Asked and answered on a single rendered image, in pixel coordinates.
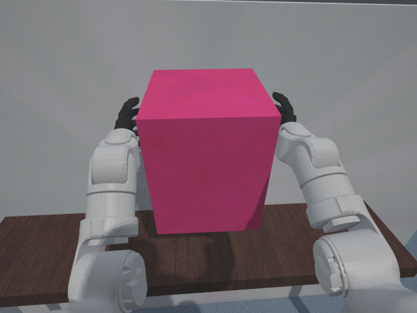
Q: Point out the left robot upper arm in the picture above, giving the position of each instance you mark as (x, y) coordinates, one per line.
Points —
(107, 282)

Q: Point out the robot right forearm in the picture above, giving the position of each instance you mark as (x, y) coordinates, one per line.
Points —
(332, 203)

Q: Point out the right robot upper arm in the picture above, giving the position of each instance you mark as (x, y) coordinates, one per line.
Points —
(358, 267)

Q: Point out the robot left hand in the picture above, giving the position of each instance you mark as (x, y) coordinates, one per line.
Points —
(126, 114)

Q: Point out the table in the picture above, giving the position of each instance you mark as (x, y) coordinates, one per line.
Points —
(37, 254)

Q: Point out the robot left forearm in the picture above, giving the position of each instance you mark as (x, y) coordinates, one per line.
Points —
(111, 189)

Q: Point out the robot right hand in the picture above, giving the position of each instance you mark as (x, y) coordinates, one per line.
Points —
(286, 110)

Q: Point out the carton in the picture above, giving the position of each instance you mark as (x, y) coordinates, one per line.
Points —
(208, 138)

